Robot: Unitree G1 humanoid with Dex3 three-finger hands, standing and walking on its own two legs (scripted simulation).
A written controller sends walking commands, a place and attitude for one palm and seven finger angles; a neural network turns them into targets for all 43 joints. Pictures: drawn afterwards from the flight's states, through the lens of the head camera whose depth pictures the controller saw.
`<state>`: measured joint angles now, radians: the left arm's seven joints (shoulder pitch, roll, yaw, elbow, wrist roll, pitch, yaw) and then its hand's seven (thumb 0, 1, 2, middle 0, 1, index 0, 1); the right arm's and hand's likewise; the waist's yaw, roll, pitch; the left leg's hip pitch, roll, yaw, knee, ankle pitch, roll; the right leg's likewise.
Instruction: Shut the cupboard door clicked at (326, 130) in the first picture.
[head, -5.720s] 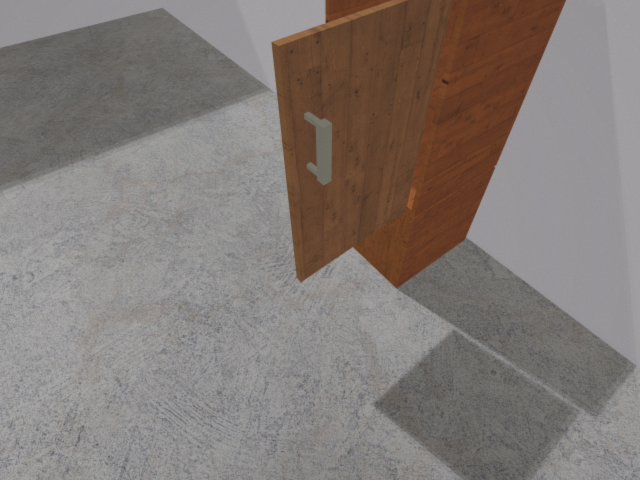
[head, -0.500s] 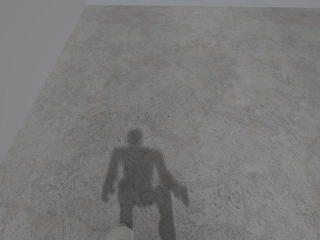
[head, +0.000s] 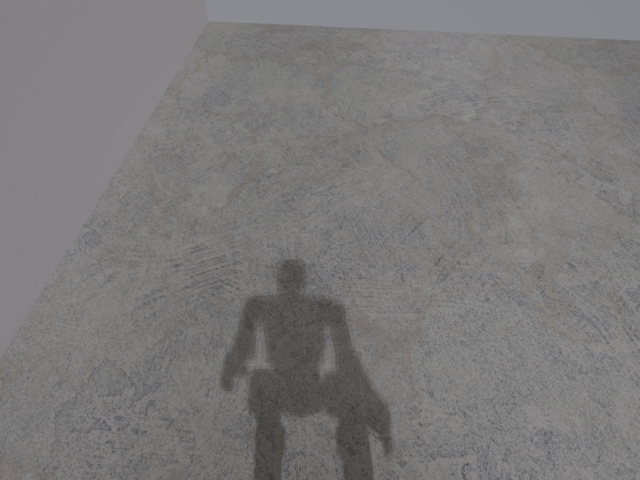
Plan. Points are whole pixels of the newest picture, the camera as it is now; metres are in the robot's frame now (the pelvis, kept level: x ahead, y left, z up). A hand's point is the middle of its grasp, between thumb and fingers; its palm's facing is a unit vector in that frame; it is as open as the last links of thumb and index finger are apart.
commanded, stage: walk to a spot facing it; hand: left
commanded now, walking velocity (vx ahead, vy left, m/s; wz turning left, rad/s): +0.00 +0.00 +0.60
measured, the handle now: out of the picture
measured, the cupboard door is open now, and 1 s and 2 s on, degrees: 92 92 92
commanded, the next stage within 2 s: none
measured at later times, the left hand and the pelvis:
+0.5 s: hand out of the picture +0.08 +0.23 -0.16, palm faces +0.35 -0.90 -0.27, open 7.4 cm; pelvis +0.07 +0.00 +0.00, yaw +18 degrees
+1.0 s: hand out of the picture +0.01 +0.13 -0.18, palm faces +0.66 -0.72 -0.22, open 7.3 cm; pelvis +0.11 -0.04 -0.01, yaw +40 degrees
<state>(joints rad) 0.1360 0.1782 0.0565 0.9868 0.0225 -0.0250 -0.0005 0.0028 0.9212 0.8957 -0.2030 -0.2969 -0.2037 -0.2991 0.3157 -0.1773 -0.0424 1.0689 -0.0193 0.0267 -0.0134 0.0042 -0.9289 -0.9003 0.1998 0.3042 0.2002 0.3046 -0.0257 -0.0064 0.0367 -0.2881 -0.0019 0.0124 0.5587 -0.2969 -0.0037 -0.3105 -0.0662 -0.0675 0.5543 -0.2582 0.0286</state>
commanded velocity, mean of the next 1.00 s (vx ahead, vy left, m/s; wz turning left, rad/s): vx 0.00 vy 0.00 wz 0.60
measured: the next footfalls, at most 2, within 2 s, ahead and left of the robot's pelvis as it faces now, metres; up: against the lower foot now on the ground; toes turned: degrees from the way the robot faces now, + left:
left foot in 0.30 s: +0.12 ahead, +0.13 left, +0.00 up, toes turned +22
right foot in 0.64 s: +0.18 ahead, -0.13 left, +0.00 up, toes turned +21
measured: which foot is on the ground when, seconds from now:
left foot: down 0.00-0.00, up 0.02-0.28, down 0.30-0.64, up 0.66-0.98, down 1.00-1.00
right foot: down 0.00-0.30, up 0.32-0.62, down 0.64-1.00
